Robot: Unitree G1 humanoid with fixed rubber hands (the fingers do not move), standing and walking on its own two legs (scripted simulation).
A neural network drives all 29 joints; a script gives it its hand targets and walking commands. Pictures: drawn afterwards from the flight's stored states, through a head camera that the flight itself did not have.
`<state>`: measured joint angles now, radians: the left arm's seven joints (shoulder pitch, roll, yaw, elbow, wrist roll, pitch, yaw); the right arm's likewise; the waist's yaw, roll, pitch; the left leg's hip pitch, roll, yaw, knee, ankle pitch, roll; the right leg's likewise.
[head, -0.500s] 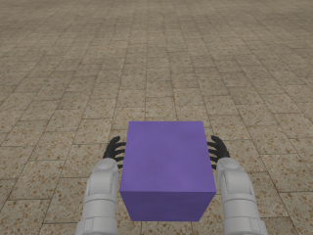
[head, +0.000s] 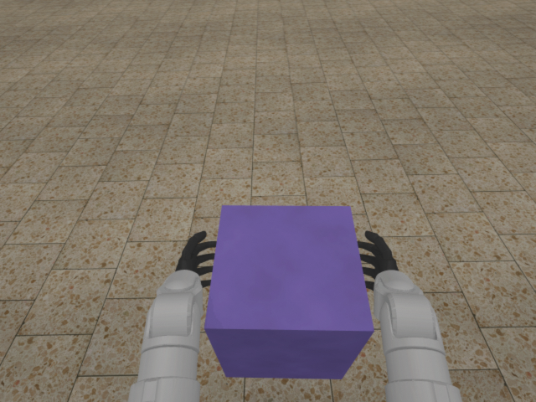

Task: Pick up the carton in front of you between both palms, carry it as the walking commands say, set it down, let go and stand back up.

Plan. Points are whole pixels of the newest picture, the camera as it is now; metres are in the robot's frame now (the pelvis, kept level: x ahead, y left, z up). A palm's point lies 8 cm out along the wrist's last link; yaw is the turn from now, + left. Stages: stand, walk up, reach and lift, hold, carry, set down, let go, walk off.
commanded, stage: hold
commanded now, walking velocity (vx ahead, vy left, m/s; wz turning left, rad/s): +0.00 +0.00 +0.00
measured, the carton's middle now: (284, 296) +0.30 +0.00 -0.04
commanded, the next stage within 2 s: set down in 0.78 s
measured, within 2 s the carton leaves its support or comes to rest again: neither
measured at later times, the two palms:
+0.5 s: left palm (180, 286) +0.27 +0.15 +0.05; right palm (380, 270) +0.30 -0.15 +0.05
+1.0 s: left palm (188, 274) +0.30 +0.15 +0.04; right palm (378, 260) +0.32 -0.15 +0.04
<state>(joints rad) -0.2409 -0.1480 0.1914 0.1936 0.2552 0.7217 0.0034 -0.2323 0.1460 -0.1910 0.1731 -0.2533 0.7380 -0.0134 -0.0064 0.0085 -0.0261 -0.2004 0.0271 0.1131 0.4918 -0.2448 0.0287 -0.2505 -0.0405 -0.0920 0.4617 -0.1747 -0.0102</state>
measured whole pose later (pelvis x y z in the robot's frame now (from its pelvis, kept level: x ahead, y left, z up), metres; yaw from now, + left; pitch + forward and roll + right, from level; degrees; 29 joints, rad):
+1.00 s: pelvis +0.00 -0.02 +0.00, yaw +5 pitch -7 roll +0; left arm -0.41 -0.20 0.39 0.41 0.35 0.65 -0.03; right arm -0.42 0.19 -0.39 0.40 -0.36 0.66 0.03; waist -0.01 0.02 0.06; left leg -0.09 -0.02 -0.06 0.47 -0.25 0.00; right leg -0.12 0.03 0.00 0.45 -0.20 -0.02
